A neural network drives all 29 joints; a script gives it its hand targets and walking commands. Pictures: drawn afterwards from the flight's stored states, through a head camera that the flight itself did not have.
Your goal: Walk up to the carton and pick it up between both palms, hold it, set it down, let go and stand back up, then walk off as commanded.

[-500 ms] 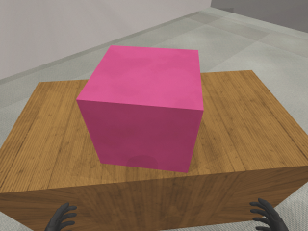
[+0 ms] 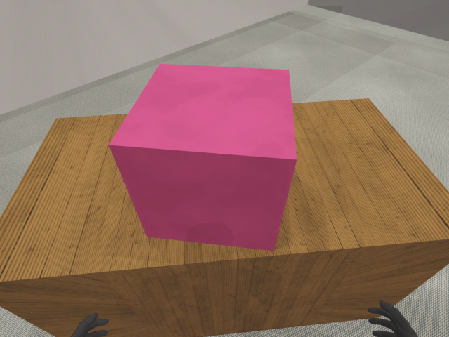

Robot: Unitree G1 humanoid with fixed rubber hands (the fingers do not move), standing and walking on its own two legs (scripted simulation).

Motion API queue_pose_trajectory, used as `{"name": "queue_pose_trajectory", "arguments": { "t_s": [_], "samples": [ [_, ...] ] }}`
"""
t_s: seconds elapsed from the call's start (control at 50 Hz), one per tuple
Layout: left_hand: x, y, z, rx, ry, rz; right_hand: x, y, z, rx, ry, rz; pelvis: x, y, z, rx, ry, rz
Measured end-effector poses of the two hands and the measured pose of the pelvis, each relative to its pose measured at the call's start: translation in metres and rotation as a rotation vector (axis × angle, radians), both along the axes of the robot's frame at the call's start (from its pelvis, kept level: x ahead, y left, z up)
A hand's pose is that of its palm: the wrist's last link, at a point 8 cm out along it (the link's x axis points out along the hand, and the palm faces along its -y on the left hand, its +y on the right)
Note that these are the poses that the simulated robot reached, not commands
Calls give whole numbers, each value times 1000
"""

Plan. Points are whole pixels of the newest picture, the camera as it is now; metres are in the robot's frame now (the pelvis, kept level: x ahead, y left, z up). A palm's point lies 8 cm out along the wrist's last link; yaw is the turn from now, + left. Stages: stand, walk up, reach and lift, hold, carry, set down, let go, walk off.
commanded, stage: stand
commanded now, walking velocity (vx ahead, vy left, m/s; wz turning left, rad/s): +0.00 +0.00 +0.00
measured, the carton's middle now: (215, 155) +0.50 +0.03 +0.03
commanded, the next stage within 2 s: walk off in 0.50 s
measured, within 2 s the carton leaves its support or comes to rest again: neither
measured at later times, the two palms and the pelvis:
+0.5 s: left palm out of the picture +0.11 +0.28 -0.09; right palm out of the picture +0.12 -0.29 -0.09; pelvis +0.00 +0.00 +0.00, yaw +0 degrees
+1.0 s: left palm out of the picture +0.02 +0.27 -0.11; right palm out of the picture +0.03 -0.33 -0.14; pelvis -0.07 -0.03 -0.02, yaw +0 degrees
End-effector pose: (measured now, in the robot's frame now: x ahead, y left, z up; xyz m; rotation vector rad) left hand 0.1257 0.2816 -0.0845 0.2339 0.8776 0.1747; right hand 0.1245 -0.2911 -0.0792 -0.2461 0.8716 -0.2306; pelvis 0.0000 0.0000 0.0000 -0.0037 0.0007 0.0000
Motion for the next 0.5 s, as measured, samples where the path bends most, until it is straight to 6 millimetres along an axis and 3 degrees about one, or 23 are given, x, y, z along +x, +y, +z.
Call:
{"name": "queue_pose_trajectory", "arguments": {
  "t_s": [0.5],
  "samples": [
    [-12, 3, -7, 3, 54, 15, -9, -1, -7, 5, 48, -13, 0, 0, 0, 0, 0, 0]
  ]
}}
